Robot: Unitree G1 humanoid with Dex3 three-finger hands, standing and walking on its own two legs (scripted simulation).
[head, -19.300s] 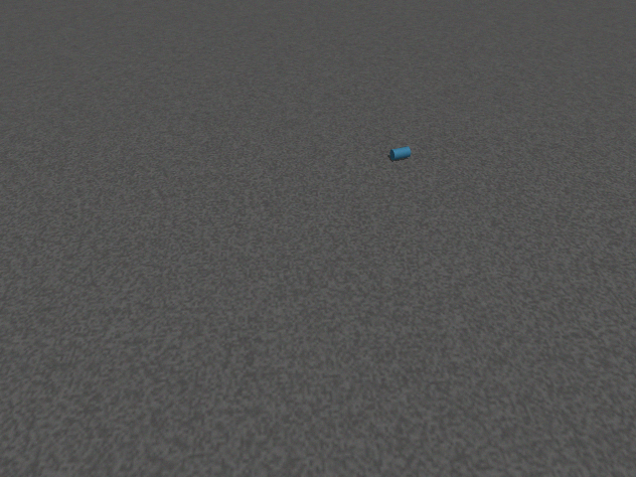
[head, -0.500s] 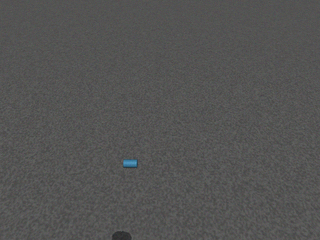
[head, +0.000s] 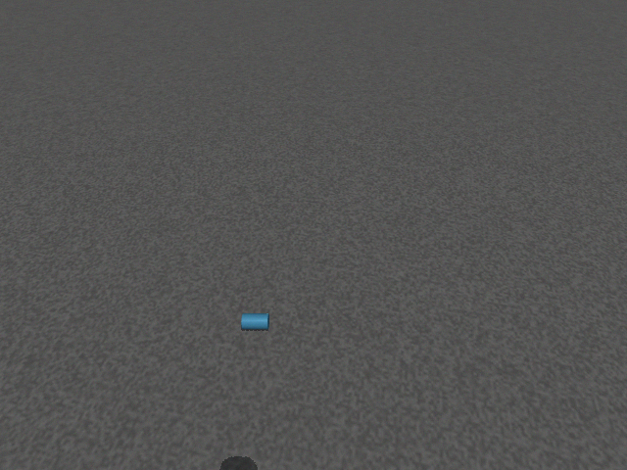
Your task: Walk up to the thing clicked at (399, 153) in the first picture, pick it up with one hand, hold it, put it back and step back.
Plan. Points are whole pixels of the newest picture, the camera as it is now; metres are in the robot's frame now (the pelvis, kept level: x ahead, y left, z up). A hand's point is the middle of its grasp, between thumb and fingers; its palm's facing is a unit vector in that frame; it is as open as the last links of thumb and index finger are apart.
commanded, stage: stand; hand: left
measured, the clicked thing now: (255, 321) +0.77 +0.22 -0.75
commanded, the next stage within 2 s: walk up in 0.02 s
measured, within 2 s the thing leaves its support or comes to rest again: neither
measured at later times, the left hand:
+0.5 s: hand out of the picture +0.13 +0.31 -0.16, palm faces -0.04 -0.94 -0.33, open 7.4 cm
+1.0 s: hand (168, 373) +0.32 +0.26 -0.15, palm faces -0.03 -0.93 -0.36, open 7.4 cm
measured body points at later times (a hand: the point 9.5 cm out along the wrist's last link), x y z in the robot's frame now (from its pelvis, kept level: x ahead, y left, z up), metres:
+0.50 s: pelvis +0.10 +0.03 -0.01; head +0.12 +0.06 +0.44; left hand +0.14 +0.36 -0.14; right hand +0.14 -0.29 -0.10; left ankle +0.08 +0.13 -0.75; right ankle +0.13 -0.12 -0.69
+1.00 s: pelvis +0.23 +0.00 -0.02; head +0.26 +0.00 +0.43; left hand +0.32 +0.31 -0.13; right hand +0.29 -0.32 -0.13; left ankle +0.29 +0.13 -0.73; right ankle +0.27 -0.12 -0.75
